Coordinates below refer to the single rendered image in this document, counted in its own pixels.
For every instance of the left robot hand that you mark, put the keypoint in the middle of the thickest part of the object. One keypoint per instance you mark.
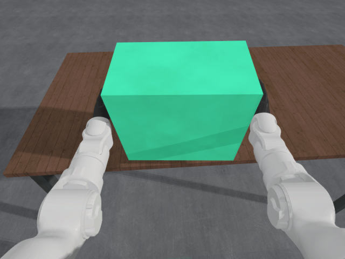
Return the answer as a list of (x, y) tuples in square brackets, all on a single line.
[(100, 109)]

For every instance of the carton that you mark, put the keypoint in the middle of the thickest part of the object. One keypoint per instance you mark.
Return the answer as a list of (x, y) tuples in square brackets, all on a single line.
[(181, 100)]

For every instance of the table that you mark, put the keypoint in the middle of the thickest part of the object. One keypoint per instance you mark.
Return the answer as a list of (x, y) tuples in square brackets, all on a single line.
[(305, 87)]

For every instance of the robot left upper arm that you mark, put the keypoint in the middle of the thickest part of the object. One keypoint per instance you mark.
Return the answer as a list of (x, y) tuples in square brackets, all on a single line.
[(68, 217)]

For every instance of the robot right forearm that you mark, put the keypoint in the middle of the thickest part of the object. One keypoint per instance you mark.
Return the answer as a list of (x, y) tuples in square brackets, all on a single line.
[(273, 157)]

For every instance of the right robot hand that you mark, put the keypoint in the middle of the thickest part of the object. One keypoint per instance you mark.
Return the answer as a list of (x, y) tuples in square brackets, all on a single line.
[(263, 106)]

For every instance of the robot right upper arm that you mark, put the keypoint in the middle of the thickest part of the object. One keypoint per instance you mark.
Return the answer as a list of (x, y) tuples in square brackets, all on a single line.
[(304, 211)]

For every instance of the robot left forearm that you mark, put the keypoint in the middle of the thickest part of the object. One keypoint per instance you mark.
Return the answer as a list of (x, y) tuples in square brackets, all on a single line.
[(90, 160)]

